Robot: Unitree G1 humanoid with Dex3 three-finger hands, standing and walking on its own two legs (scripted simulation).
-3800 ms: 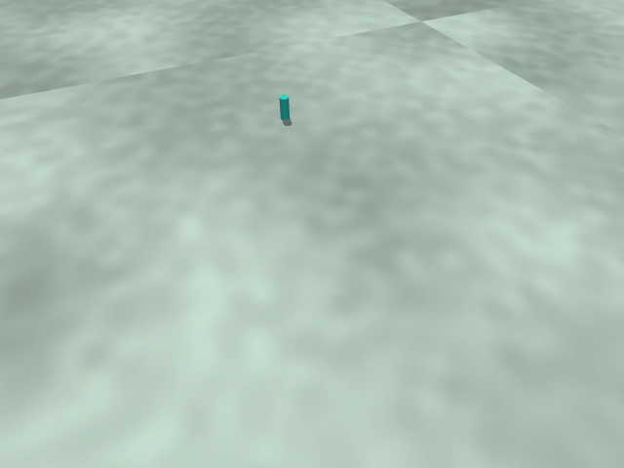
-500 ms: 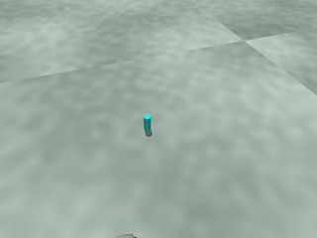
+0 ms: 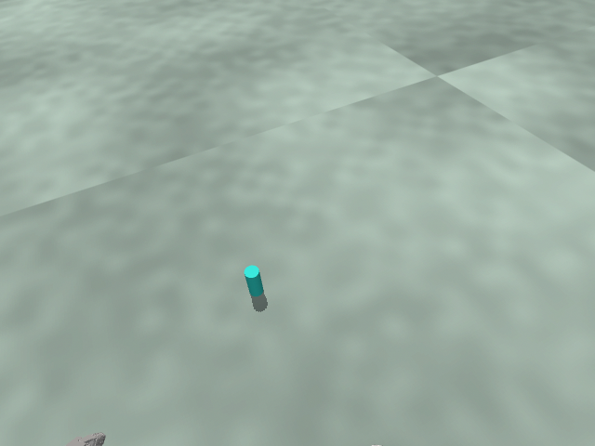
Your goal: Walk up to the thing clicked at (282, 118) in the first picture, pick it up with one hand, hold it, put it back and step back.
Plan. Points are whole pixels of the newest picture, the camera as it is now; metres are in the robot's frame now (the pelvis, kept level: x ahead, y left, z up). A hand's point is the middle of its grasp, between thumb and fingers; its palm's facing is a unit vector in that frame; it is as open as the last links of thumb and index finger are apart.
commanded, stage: walk up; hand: left
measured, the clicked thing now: (254, 281) +0.80 +0.22 -0.68
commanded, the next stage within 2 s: none
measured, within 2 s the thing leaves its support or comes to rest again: neither
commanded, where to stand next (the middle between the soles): +0.54 +0.02 m, yaw +2 degrees
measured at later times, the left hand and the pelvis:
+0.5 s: hand (122, 410) +0.22 +0.30 -0.14, palm faces -0.03 -0.94 -0.33, open 7.4 cm; pelvis +0.18 +0.03 +0.01, yaw +1 degrees
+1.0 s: hand (167, 290) +0.41 +0.27 -0.10, palm faces +0.00 -0.91 -0.41, open 7.4 cm; pelvis +0.35 -0.01 +0.02, yaw +1 degrees
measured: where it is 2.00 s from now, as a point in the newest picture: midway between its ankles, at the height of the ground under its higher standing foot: (310, 363)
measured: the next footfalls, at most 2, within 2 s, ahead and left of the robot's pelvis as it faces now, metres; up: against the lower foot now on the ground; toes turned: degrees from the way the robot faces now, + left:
left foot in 0.34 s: +0.29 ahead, +0.14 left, +0.00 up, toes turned +7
right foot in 0.78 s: +0.43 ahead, -0.14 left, +0.00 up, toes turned -4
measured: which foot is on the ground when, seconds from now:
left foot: up 0.00-0.32, down 0.34-0.80, up 0.82-1.00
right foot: down 0.00-0.36, up 0.38-0.76, down 0.78-1.00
